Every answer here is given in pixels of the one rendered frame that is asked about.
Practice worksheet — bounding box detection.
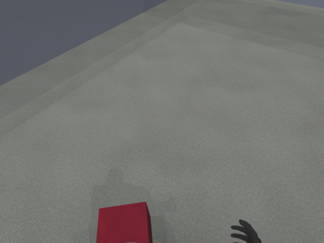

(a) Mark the carton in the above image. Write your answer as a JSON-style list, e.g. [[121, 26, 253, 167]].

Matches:
[[96, 202, 152, 243]]

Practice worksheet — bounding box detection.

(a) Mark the right robot hand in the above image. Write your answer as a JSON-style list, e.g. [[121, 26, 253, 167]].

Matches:
[[231, 219, 261, 243]]

